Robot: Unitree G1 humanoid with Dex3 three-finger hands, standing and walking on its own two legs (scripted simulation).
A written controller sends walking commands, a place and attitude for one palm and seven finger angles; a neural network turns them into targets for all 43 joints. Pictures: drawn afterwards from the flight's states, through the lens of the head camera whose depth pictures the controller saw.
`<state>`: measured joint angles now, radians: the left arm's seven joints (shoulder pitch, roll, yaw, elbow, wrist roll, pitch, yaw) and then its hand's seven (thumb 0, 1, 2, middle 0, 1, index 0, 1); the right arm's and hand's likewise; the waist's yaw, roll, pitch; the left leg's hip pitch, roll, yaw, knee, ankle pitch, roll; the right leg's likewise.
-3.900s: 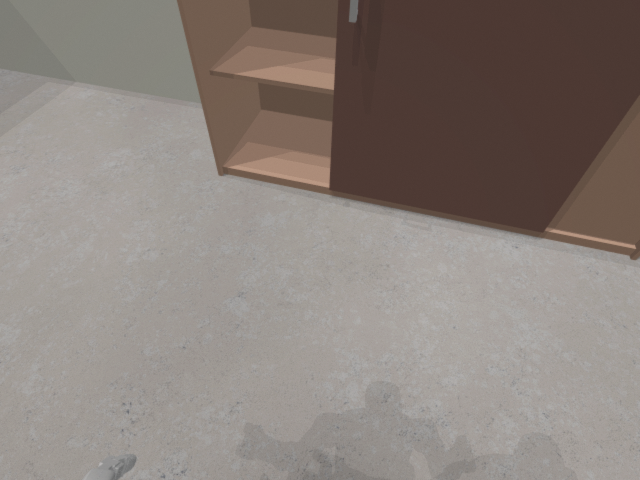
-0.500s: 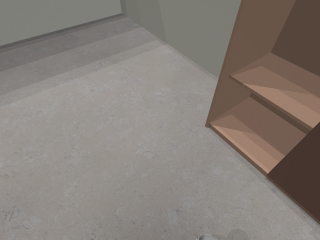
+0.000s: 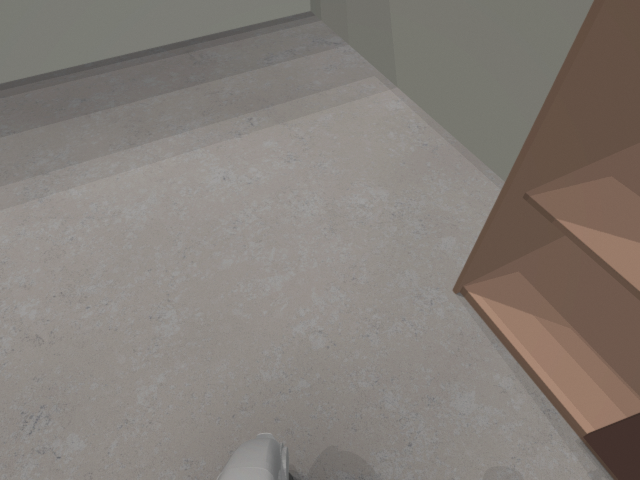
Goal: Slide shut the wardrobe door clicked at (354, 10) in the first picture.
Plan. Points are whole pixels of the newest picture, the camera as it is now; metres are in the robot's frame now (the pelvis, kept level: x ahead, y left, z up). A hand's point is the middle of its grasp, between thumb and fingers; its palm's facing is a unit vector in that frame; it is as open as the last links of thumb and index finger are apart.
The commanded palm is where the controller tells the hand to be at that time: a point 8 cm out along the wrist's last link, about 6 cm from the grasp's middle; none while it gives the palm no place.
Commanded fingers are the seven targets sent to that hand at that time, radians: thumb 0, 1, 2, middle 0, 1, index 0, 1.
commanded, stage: turn to face it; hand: right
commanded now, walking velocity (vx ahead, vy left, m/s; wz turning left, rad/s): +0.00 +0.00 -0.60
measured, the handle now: out of the picture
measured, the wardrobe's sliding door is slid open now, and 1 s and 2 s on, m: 0.53 0.53 0.53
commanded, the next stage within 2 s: take the last steps up to it in 1.74 s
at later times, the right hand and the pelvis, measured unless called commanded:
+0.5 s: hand out of the picture +0.11 -0.20 -0.19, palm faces +0.30 +0.94 -0.18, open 7.4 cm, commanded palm none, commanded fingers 0.00 -0.90 -0.90 0.20 0.30 0.20 0.30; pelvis +0.05 +0.00 -0.03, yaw -15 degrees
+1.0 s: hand out of the picture +0.03 -0.18 -0.15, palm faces +0.54 +0.78 -0.31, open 7.4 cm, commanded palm none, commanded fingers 0.00 -0.90 -0.90 0.20 0.30 0.20 0.30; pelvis +0.06 +0.05 -0.01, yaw -33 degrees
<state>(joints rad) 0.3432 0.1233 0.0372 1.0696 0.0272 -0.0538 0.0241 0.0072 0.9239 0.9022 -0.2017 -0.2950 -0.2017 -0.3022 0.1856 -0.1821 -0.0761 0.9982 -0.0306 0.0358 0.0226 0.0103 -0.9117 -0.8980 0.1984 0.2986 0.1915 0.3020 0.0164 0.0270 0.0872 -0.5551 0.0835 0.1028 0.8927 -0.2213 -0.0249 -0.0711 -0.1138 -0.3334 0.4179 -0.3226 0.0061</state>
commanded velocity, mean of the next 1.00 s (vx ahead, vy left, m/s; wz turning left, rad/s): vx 0.00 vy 0.00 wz -0.60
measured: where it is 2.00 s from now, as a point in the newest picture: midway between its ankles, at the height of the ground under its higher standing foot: outside the picture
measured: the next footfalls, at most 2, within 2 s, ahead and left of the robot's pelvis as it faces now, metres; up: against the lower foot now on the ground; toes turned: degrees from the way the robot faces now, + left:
left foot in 0.10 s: +0.15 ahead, +0.13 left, +0.00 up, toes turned +7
right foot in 0.48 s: +0.09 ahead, -0.12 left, +0.00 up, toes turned -24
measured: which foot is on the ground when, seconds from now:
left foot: up 0.00-0.08, down 0.10-0.48, up 0.50-0.88, down 0.90-1.00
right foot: down 0.00-0.10, up 0.12-0.46, down 0.48-0.90, up 0.92-1.00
